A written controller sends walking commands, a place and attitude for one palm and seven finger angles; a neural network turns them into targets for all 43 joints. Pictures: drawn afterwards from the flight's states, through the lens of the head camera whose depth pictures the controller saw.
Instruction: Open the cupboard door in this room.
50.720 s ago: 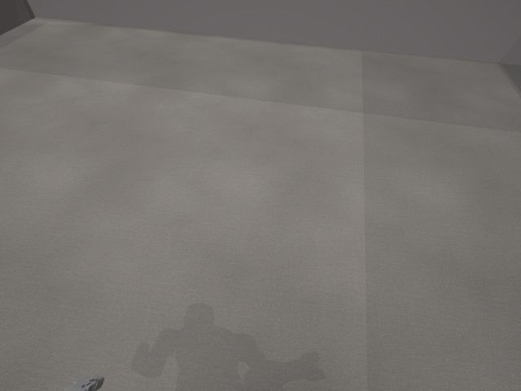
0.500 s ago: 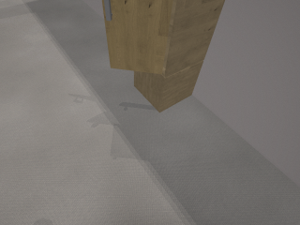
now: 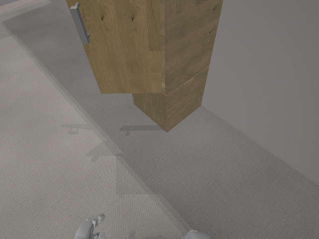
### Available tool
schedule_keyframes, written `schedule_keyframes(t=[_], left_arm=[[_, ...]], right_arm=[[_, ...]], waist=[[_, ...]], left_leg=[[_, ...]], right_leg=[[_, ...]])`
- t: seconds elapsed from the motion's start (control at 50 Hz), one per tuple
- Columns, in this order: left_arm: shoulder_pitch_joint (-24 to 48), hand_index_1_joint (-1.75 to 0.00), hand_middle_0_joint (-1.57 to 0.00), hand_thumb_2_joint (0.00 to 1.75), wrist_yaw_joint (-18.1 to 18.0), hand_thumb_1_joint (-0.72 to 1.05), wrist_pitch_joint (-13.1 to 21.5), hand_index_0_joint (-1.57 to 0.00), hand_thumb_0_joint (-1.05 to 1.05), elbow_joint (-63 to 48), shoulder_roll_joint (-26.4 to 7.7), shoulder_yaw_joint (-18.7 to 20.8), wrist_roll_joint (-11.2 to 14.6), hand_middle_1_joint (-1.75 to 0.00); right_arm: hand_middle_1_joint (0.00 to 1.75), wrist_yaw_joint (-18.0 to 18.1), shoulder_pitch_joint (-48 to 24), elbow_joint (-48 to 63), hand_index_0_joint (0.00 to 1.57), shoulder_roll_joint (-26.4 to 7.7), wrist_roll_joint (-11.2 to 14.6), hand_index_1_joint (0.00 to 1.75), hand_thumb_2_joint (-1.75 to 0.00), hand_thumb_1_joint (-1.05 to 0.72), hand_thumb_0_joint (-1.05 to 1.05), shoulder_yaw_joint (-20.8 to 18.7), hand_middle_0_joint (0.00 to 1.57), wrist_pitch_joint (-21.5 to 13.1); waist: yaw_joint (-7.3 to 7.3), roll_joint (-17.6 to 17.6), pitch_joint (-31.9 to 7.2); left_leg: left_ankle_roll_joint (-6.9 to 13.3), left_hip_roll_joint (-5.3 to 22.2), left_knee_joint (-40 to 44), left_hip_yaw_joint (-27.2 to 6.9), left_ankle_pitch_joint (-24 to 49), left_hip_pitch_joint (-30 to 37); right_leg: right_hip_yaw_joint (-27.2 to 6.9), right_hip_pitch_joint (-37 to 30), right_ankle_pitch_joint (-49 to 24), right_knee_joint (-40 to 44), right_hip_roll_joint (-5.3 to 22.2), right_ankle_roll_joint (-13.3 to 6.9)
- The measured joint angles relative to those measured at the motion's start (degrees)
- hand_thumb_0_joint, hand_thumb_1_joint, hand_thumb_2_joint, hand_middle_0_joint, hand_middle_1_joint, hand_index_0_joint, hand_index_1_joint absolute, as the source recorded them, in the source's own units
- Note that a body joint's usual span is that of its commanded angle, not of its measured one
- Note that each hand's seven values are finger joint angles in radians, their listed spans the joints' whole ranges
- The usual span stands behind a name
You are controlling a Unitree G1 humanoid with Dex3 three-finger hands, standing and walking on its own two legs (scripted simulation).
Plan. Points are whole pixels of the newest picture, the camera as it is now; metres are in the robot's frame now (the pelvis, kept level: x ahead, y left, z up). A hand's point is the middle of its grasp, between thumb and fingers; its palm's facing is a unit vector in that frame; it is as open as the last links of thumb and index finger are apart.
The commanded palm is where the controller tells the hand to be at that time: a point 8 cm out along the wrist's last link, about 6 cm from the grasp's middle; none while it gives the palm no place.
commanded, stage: take the last steps up to it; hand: left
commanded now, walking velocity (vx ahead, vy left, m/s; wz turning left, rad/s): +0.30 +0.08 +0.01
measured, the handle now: (81, 23) +0.87 +0.32 +0.10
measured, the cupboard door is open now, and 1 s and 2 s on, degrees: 47 47 47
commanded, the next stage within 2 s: come to a stop and stand still in 0.62 s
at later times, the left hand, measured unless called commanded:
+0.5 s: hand out of the picture +0.10 +0.22 -0.17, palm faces +0.13 -0.98 -0.14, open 7.3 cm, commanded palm none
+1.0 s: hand (94, 151) +0.42 +0.25 -0.15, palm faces -0.04 -0.97 -0.24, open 7.3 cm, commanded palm none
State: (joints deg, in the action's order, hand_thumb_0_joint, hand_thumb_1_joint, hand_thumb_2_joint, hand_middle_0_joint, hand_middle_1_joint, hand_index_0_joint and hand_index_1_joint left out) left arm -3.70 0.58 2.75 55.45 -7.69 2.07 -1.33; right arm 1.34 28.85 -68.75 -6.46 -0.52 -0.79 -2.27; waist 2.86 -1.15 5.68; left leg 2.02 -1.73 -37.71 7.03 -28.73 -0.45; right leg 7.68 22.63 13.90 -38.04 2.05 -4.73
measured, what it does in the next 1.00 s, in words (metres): walks ahead: left foot, then right foot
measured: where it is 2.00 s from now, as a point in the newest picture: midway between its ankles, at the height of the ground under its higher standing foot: (152, 228)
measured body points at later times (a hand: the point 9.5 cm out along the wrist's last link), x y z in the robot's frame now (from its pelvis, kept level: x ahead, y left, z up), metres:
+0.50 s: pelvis +0.19 +0.07 +0.01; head +0.22 +0.08 +0.45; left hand +0.09 +0.27 -0.15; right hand +0.34 -0.17 -0.12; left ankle +0.25 +0.17 -0.72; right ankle +0.07 -0.07 -0.69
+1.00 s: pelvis +0.31 +0.07 +0.01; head +0.35 +0.06 +0.46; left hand +0.42 +0.30 -0.13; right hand +0.26 -0.15 -0.15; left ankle +0.25 +0.17 -0.71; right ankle +0.33 -0.04 -0.72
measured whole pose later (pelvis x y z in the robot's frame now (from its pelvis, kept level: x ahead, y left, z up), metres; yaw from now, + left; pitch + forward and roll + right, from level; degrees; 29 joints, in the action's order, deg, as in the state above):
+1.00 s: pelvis +0.31 +0.07 +0.01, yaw +0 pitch +0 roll +0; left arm -5.1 -2.4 0.4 59.0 -9.7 1.1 -0.9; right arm 1.9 17.7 -64.8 -8.5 0.3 -1.7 2.1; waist 3.1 -1.0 4.4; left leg -1.6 1.5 -36.7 6.6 -26.3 -11.7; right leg 6.5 17.9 15.9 -33.8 3.1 -1.4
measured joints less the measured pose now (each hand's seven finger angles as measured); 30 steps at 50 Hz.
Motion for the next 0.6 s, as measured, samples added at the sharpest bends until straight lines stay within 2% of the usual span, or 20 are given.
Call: schedule_keyframes(t=[0.04,0.06,0.1,0.12,0.18,0.24,0.32,0.42,0.44,0.46,0.48,0.52,0.56,0.6], left_arm=[[-0.97,-0.3,-0.2,0.9,-0.44,0.91,0.89,-0.2,0.0,-0.22,0.34,-0.02,0.42,-0.3],[-1.87,-0.3,-0.2,0.9,-0.73,0.91,1.01,-0.2,0.0,0.01,0.52,-0.04,0.55,-0.3],[-4.12,-0.3,-0.2,0.9,-1.31,0.91,1.29,-0.2,0.0,1.09,0.81,0.18,0.73,-0.3],[-5.11,-0.3,-0.2,0.89,-2.07,0.93,1.78,-0.2,-0.01,1.23,0.57,1.36,1.28,-0.3],[-7.69,-0.3,-0.2,0.89,-2.23,0.96,2.15,-0.2,-0.03,2.72,-1.38,2.01,0.69,-0.3],[-10.44,-0.3,-0.2,0.9,-1.59,0.96,2.13,-0.2,-0.03,5.07,-2.05,1.47,0.34,-0.3],[-14.22,-0.3,-0.2,0.9,-0.98,0.94,1.9,-0.2,-0.01,7.79,-1.49,0.58,0.07,-0.3],[-18.36,-0.3,-0.2,0.9,-0.87,0.92,0.97,-0.2,0.0,10.34,-0.77,0.17,-0.2,-0.3],[-19.21,-0.3,-0.2,0.9,-0.86,0.92,0.69,-0.2,0.0,10.75,-0.67,0.19,-0.15,-0.3],[-20.12,-0.3,-0.2,0.9,-0.8,0.92,0.35,-0.2,0.0,11.0,-0.39,0.18,-0.05,-0.3],[-20.12,-0.3,-0.2,0.9,-0.71,0.91,-0.18,-0.2,0.0,11.31,-0.42,0.14,0.15,-0.3],[-19.08,-0.3,-0.2,0.9,-0.86,0.91,-1.25,-0.2,0.01,11.35,-0.76,0.03,0.19,-0.3],[-17.25,-0.3,-0.2,0.9,-0.86,0.91,-1.83,-0.2,0.01,10.85,-0.96,0.2,0.13,-0.3],[-14.97,-0.3,-0.2,0.9,-0.73,0.91,-1.88,-0.2,0.01,9.69,-1.12,0.44,-0.01,-0.3]], right_arm=[[0.3,-0.28,-1.62,0.14,0.2,-0.16,0.27,0.3,-0.9,-0.91,0.0,-0.52,0.2,0.95],[0.3,-0.38,-2.82,0.59,0.2,-0.44,0.18,0.3,-0.9,-0.91,0.0,-0.83,0.2,1.36],[0.3,-0.57,-5.72,2.1,0.2,-1.11,-0.15,0.3,-0.9,-0.91,0.01,-1.34,0.2,1.82],[0.3,-0.68,-7.08,3.1,0.2,-1.29,-0.3,0.3,-0.9,-0.91,0.01,-1.56,0.2,1.84],[0.3,-1.15,-11.13,5.9,0.2,-1.82,-0.67,0.3,-0.9,-0.91,0.0,-2.13,0.2,1.76],[0.3,-1.44,-15.06,7.95,0.19,-2.87,-0.81,0.3,-0.9,-0.92,0.0,-2.69,0.2,1.67],[0.3,-2.27,-19.4,9.61,0.19,-4.79,-0.67,0.3,-0.9,-0.93,0.0,-2.99,0.2,1.62],[0.3,-2.88,-23.5,11.21,0.19,-5.38,-0.56,0.3,-0.9,-0.92,0.0,-2.52,0.2,1.13],[0.3,-2.83,-23.99,11.6,0.19,-5.34,-0.62,0.3,-0.9,-0.92,0.0,-2.26,0.2,0.61],[0.3,-2.72,-24.28,12.17,0.19,-5.5,-0.79,0.3,-0.9,-0.92,0.0,-1.99,0.2,-0.15],[0.3,-2.34,-24.71,12.56,0.19,-5.18,-1.03,0.3,-0.9,-0.92,0.0,-1.96,0.2,-0.88],[0.3,-1.68,-24.71,13.21,0.19,-4.15,-1.14,0.3,-0.9,-0.91,0.0,-1.51,0.2,-1.44],[0.3,-1.04,-23.56,13.21,0.2,-3.14,-1.01,0.3,-0.9,-0.91,0.0,-1.05,0.2,-1.52],[0.3,-0.51,-21.82,12.41,0.2,-2.14,-0.89,0.3,-0.9,-0.91,0.0,-0.59,0.2,-1.69]], waist=[[-0.22,-0.13,0.57],[-0.4,-0.23,0.53],[-0.6,-0.32,0.03],[-0.69,-0.28,-0.43],[-1.34,0.21,-1.81],[-2.33,0.34,-2.66],[-4.11,0.48,-3.04],[-6.37,1.79,-2.57],[-6.51,2.14,-2.47],[-6.5,1.88,-2.52],[-6.25,2.36,-1.98],[-6.36,3.54,-0.98],[-6.24,3.91,-0.83],[-5.92,3.91,-0.76]], left_leg=[[-0.52,0.41,-19.77,-2.73,0.53,-8.76],[-0.73,1.03,-25.66,-3.47,2.54,-12.74],[-1.43,3.1,-29.56,-4.33,7.06,-19.48],[-1.89,4.26,-28.75,-4.79,8.8,-22.29],[-3.23,7.07,-22.02,-5.01,12.94,-27.85],[-4.15,8.19,-14.47,-4.78,15.79,-30.02],[-4.54,7.73,-6.17,-3.6,17.53,-29.56],[-3.51,5.28,2.91,-1.33,16.39,-24.6],[-3.11,4.61,5.92,-0.65,16.8,-22.48],[-1.87,4.54,8.33,-0.32,19.66,-20.7],[-0.57,4.12,6.66,0.11,20.97,-20.98],[0.92,3.44,3.4,1.32,16.95,-20.63],[1.4,2.88,4.56,2.18,14.69,-18.74],[1.01,2.22,7.89,2.76,15.33,-16.13]], right_leg=[[0.74,-1.97,2.28,-0.19,-0.18,0.0],[0.94,-3.36,2.51,1.21,-0.41,0.21],[1.12,-6.17,1.41,5.39,-0.93,1.0],[1.33,-7.43,0.86,7.55,-1.17,0.92],[1.51,-10.75,-0.18,12.79,-1.34,0.87],[1.22,-13.82,-0.21,16.15,-1.1,1.56],[0.88,-17.58,1.39,18.08,-0.18,3.21],[0.55,-21.07,5.87,16.5,1.87,6.06],[0.35,-21.13,7.58,14.6,2.49,6.74],[0.11,-20.06,9.69,10.69,2.76,6.82],[-0.55,-17.69,12.08,3.69,3.52,6.13],[-3.43,-10.8,15.37,-13.27,3.65,4.43],[-4.55,-4.11,13.21,-24.83,3.31,3.77],[-4.58,0.79,9.99,-28.61,3.49,3.82]])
